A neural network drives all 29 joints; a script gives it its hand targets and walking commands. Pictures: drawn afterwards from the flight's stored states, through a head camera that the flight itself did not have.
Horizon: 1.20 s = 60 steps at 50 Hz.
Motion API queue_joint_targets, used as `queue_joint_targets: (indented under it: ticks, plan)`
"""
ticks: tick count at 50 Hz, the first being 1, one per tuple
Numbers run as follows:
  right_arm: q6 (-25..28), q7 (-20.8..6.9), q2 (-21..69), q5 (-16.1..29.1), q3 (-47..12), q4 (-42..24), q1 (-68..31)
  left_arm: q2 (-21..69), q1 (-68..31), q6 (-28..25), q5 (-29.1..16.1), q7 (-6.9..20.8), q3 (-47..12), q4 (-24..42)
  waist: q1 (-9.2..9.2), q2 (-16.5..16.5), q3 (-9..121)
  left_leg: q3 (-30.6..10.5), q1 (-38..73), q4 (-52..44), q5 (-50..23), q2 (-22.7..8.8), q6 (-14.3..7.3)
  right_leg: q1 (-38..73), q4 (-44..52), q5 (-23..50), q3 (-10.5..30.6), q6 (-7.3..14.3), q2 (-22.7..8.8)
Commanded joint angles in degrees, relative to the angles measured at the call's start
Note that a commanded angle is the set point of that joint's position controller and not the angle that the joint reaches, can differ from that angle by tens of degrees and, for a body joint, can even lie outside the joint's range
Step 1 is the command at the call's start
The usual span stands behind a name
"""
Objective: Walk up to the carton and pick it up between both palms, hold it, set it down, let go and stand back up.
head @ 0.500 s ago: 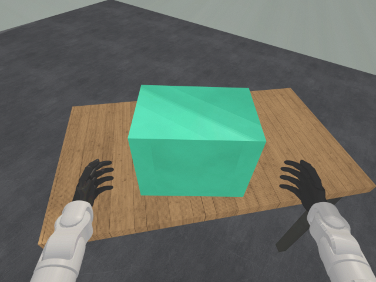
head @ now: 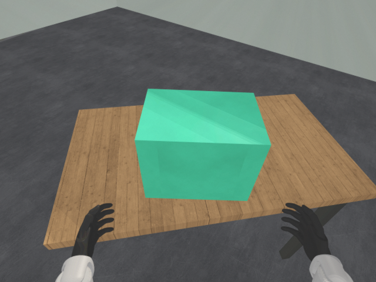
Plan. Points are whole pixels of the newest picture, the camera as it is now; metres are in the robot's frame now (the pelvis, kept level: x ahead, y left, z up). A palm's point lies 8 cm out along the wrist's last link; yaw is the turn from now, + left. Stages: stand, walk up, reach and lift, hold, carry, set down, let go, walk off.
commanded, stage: set down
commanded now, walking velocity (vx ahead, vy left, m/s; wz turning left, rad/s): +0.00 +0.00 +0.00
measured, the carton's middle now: (198, 146) +0.48 -0.03 +0.02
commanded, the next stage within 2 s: let go in 1.16 s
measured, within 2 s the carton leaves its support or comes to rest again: neither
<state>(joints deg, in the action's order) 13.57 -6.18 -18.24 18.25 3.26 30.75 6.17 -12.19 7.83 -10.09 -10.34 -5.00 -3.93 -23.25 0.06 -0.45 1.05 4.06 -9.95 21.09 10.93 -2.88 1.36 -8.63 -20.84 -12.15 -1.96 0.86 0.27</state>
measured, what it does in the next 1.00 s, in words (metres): stands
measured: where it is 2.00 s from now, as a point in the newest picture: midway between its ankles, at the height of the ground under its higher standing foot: outside the picture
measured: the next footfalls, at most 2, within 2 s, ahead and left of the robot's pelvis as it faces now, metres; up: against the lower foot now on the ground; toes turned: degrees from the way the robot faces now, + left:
none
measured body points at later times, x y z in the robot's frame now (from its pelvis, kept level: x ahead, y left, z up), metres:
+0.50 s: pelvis +0.00 +0.00 +0.00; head -0.01 +0.00 +0.45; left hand +0.21 +0.22 -0.04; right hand +0.20 -0.24 -0.05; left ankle +0.00 +0.13 -0.75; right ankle -0.01 -0.11 -0.75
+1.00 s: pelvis +0.01 +0.00 +0.00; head -0.01 +0.00 +0.45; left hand +0.21 +0.22 -0.04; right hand +0.18 -0.22 -0.08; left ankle +0.00 +0.13 -0.75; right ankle -0.01 -0.11 -0.75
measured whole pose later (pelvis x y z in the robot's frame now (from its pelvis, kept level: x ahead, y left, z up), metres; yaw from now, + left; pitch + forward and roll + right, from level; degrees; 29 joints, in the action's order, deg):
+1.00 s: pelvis +0.01 +0.00 +0.00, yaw -1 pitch -5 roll +0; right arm 8.8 0.0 -10.5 1.0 0.6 38.0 11.5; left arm -10.5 8.8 1.9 -3.1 1.9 1.1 -24.7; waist 2.1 0.7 -2.3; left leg 5.2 -2.5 18.6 11.3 -2.8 1.3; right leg -2.0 -19.1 -12.5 -0.8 0.7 0.4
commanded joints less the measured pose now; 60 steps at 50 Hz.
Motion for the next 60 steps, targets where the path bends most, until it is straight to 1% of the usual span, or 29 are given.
queue_joint_targets:
  ticks: [1,3,5,7,10,12,14,17,21,22,25,35,36,39,41,44,48,50,55,60]
  plan:
    - [6.05,-0.11,-9.41,-0.28,3.45,-9.42,-9.69,-5.80,-9.98,-7.09,-0.34,-0.90,1.54,9.27,0.06,-0.45,8.20,-2.97,6.45,-0.30,-7.63,3.31,1.13,-2.92,2.32,10.55,2.74,-0.07,1.10]
    - [6.22,-0.10,-8.88,-1.02,2.92,-8.70,-10.44,-6.23,-10.99,-7.48,-0.79,-1.11,1.23,7.82,0.28,-0.45,7.37,-2.63,5.70,-0.62,-4.68,3.19,0.83,-3.65,2.20,7.99,3.00,-0.08,0.68]
    - [5.48,-0.03,-8.39,-2.11,2.46,-8.37,-11.87,-6.64,-12.74,-6.59,-1.40,-1.31,0.93,6.63,0.55,-0.92,6.71,-2.18,5.21,-1.15,-1.66,2.99,0.34,-4.46,2.30,5.09,3.25,-0.13,0.25]
    - [4.67,0.16,-8.02,-2.87,2.52,-8.91,-12.08,-6.99,-12.97,-5.50,-2.04,-1.52,0.69,6.75,0.88,-1.63,7.09,-1.83,5.07,-1.34,-0.89,2.88,0.07,-4.20,2.14,4.44,3.35,-0.28,0.15]
    - [4.24,0.83,-7.55,-3.59,2.28,-8.55,-10.57,-7.40,-11.08,-4.43,-2.15,-1.24,1.07,6.29,1.09,-2.09,8.73,-1.56,5.78,-1.02,-3.56,3.07,0.13,-2.00,1.55,8.68,3.51,-0.46,0.36]
    - [4.20,1.36,-7.02,-4.15,1.85,-6.87,-9.08,-7.46,-9.34,-3.46,-1.47,-0.54,1.90,5.01,1.17,-2.13,9.02,-1.53,6.55,-0.87,-6.02,3.27,0.23,-0.52,1.50,11.71,3.63,-0.48,0.47]
    - [4.21,1.84,-6.41,-4.74,1.38,-5.05,-7.67,-7.21,-7.75,-2.24,-0.55,0.29,2.72,3.75,1.27,-2.17,8.46,-1.49,7.47,-0.94,-7.95,3.37,0.32,0.27,1.86,13.17,3.60,-0.49,0.53]
    - [4.00,2.44,-5.40,-5.86,0.97,-3.60,-6.09,-6.63,-6.05,-0.28,0.61,1.35,3.51,3.02,1.32,-2.22,6.76,-1.36,8.76,-1.39,-9.35,3.37,0.34,0.16,2.89,12.79,3.34,-0.45,0.59]
    - [3.05,2.87,-3.95,-7.70,1.01,-3.83,-4.76,-6.12,-4.90,2.09,1.59,1.96,3.79,4.12,1.19,-1.82,4.51,-1.19,9.69,-2.03,-9.56,3.20,0.32,-0.98,4.24,10.54,2.95,-0.20,0.64]
    - [2.72,2.88,-3.52,-8.15,0.96,-3.85,-4.40,-6.00,-4.23,2.77,2.07,2.06,3.84,3.39,1.04,-1.56,3.82,-1.16,10.10,-2.30,-9.25,3.17,0.29,-1.60,4.69,9.70,2.89,0.04,0.63]
    - [1.98,3.09,-2.44,-9.69,1.13,-4.34,-3.43,-5.63,-2.95,4.65,2.92,2.28,4.06,3.49,1.45,-1.58,2.42,-0.99,9.95,-2.68,-9.06,3.06,0.18,-1.93,5.27,8.33,2.67,0.13,0.62]
    - [1.30,4.40,-0.54,-13.36,0.34,-4.53,-0.09,-4.61,2.02,9.81,6.43,4.12,5.93,1.16,2.73,-2.50,0.34,-0.21,10.16,-2.91,-11.73,3.34,-0.02,-0.40,6.24,8.50,1.79,-0.16,1.21]
    - [0.78,4.86,-0.18,-13.72,0.71,-4.36,-1.51,-3.99,-0.79,10.08,5.75,4.09,5.72,3.29,1.06,-2.53,0.78,0.12,12.44,-2.54,-12.14,2.73,0.15,-1.13,6.10,9.39,1.39,0.13,0.94]
    - [-0.61,5.48,0.05,-14.56,0.35,-3.90,-1.03,-3.38,0.51,12.22,6.27,4.46,5.76,1.89,1.24,-2.50,-0.42,0.32,13.13,-2.70,-11.97,2.61,0.17,-1.59,6.67,8.72,1.17,0.14,1.05]
    - [-1.07,5.58,0.34,-15.29,0.28,-4.04,-0.81,-3.35,1.11,13.10,6.70,4.80,5.82,1.08,1.76,-2.74,-0.73,0.63,12.79,-2.79,-11.97,2.54,0.11,-1.28,6.64,8.39,1.00,0.01,1.12]
    - [-1.68,5.90,0.90,-16.52,-0.18,-2.37,-0.12,-3.14,1.63,14.30,7.78,5.62,6.05,-1.39,1.93,-3.71,-2.04,1.03,12.27,-2.96,-11.35,2.53,-0.06,-1.02,6.82,8.16,0.94,-0.22,1.13]
    - [-2.21,6.70,1.52,-17.49,-0.70,-0.92,-0.66,-3.00,1.12,15.67,8.38,6.75,6.44,-3.86,1.83,-4.92,-3.50,1.52,11.97,-3.06,-9.65,2.65,-0.47,-1.05,6.91,7.47,0.92,-0.58,1.02]
    - [-2.60,7.05,1.70,-18.14,-0.52,-0.29,-0.95,-2.99,0.78,16.39,8.82,7.16,6.53,-4.78,1.72,-4.83,-4.06,1.82,11.81,-3.19,-8.49,2.67,-0.55,-1.26,6.99,5.99,0.84,-0.63,0.95]
    - [-3.61,7.34,1.71,-19.11,-0.35,0.29,-1.82,-2.69,-0.54,18.38,9.40,7.32,6.46,-6.27,1.56,-5.31,-5.34,2.28,11.34,-3.19,-6.24,2.62,-0.67,-2.10,7.10,2.94,0.42,-0.77,1.00]
    - [-4.66,7.21,1.50,-19.63,-0.46,-0.25,-1.76,-2.26,-0.73,20.12,9.75,7.24,6.19,-7.42,1.40,-6.43,-5.93,2.51,10.96,-2.97,-5.21,2.68,-0.92,-2.53,6.87,2.19,0.27,-1.00,0.96]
